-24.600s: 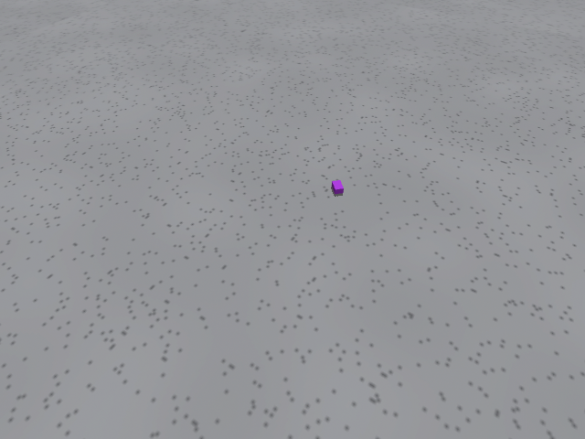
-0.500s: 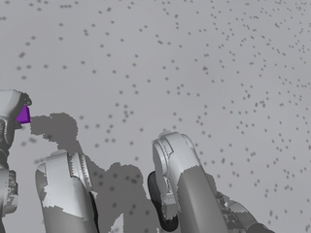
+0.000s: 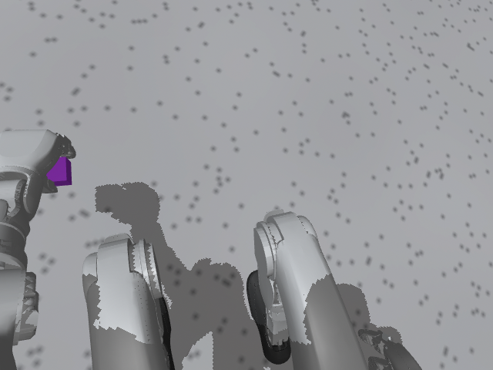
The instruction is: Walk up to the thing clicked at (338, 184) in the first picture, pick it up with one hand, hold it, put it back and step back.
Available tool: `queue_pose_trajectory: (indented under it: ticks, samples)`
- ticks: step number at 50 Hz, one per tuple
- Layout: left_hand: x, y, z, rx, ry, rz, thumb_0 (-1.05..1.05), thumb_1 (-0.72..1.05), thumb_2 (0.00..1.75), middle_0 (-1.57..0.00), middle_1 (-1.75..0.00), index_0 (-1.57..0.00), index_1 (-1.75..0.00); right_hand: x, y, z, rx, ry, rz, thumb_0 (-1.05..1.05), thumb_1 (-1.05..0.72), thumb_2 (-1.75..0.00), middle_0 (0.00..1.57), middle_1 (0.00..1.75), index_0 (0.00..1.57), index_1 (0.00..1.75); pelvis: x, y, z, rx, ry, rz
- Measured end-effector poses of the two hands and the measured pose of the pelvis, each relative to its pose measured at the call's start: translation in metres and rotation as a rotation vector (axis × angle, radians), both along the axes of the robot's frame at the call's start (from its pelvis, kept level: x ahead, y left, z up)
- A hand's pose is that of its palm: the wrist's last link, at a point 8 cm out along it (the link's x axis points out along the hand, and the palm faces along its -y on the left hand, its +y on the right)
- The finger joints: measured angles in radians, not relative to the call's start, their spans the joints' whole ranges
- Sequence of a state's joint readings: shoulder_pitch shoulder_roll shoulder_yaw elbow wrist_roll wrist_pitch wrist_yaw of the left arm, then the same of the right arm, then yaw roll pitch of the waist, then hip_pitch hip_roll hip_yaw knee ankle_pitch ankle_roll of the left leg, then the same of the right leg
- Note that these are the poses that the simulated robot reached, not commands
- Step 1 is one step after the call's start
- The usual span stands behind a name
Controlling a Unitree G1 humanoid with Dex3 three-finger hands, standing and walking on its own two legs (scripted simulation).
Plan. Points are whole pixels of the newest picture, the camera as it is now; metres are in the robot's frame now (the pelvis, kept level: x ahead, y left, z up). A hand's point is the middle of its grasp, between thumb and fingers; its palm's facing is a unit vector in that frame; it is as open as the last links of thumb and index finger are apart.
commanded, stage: lift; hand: left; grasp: from above
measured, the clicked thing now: (48, 172) +0.45 +0.30 -0.19
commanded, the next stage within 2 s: hold in 1.56 s
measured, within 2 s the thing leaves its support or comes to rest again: neither
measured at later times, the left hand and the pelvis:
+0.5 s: hand out of the picture +0.38 +0.31 -0.01, palm faces -0.45 -0.05 -0.89, open 7.4 cm; pelvis +0.00 +0.00 +0.10, yaw +3 degrees
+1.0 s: hand out of the picture +0.33 +0.30 +0.20, palm faces -0.45 -0.08 -0.89, open 7.4 cm; pelvis +0.02 +0.01 +0.28, yaw +7 degrees
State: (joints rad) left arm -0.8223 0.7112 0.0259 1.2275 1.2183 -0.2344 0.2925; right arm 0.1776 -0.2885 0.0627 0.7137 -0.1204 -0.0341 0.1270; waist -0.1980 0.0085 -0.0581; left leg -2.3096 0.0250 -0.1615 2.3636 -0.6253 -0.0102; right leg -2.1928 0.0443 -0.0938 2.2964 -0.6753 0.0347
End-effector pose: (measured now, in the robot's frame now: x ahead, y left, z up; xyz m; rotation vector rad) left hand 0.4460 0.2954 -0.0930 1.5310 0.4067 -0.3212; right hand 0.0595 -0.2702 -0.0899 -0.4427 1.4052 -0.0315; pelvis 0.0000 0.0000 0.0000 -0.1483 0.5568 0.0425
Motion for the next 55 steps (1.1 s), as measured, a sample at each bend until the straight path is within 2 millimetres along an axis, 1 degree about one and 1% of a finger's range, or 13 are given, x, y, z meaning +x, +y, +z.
queue_pose_trajectory:
  ticks: [4,9,16,23,28,33,45,50,55]
  samples:
    - [-0.006,0.001,0.014,-0.001,0.02,0.019,0.01,0.4,0.11,-1.02,-0.12,-1.01,-0.11,0.001,0.0,0.007,0.005,-0.002,-0.029,0.0,-0.92,-0.9,0.2,0.3,0.2,0.3,0.0,0.0,0.011,0.008,0.015,0.007]
    - [-0.016,0.003,0.037,-0.003,0.038,0.021,0.01,0.4,0.13,-1.01,-0.13,-1.0,-0.13,0.009,0.001,0.018,0.015,-0.023,-0.049,0.0,-0.92,-0.9,0.2,0.3,0.2,0.3,0.0,-0.001,0.027,0.019,0.023,0.013]
    - [-0.033,0.006,0.08,-0.018,0.018,0.017,0.01,0.38,0.17,-0.99,-0.16,-0.98,-0.15,0.03,0.004,0.038,0.024,-0.09,-0.05,0.0,-0.92,-0.9,0.2,0.3,0.2,0.3,-0.002,0.001,0.052,0.025,0.024,0.023]
    - [-0.052,0.011,0.126,-0.02,0.004,0.023,0.01,0.38,0.21,-0.97,-0.19,-0.96,-0.18,0.056,0.011,0.068,0.037,-0.17,-0.049,0.0,-0.92,-0.9,0.2,0.3,0.2,0.3,-0.003,0.003,0.085,0.03,0.014,0.034]
    - [-0.067,0.011,0.163,-0.03,-0.006,0.029,0.01,0.37,0.23,-0.96,-0.2,-0.95,-0.19,0.071,0.018,0.098,0.042,-0.217,-0.052,0.0,-0.92,-0.9,0.2,0.3,0.2,0.3,-0.002,0.005,0.114,0.035,-0.004,0.042]
    - [-0.079,0.01,0.206,-0.034,-0.018,0.032,0.01,0.37,0.24,-0.96,-0.2,-0.95,-0.2,0.081,0.024,0.133,0.041,-0.258,-0.065,0.01,-0.91,-0.9,0.2,0.3,0.2,0.3,0.0,0.007,0.149,0.042,-0.034,0.053]
    - [-0.109,0.005,0.318,-0.046,-0.008,0.047,0.01,0.37,0.23,-0.97,-0.19,-0.95,-0.19,0.092,0.034,0.23,0.05,-0.342,-0.105,0.01,-0.91,-0.9,0.2,0.3,0.21,0.3,0.012,0.011,0.244,0.073,-0.144,0.071]
    - [-0.113,0.003,0.355,-0.044,0.002,0.048,0.01,0.37,0.22,-0.97,-0.18,-0.96,-0.19,0.096,0.035,0.265,0.054,-0.368,-0.115,0.01,-0.91,-0.9,0.2,0.3,0.21,0.3,0.021,0.012,0.28,0.088,-0.19,0.075]
    - [-0.11,0.001,0.385,-0.04,0.005,0.045,0.01,0.38,0.21,-0.97,-0.18,-0.96,-0.19,0.098,0.035,0.294,0.058,-0.384,-0.124,0.01,-0.91,-0.9,0.2,0.3,0.21,0.3,0.03,0.014,0.308,0.098,-0.229,0.077]
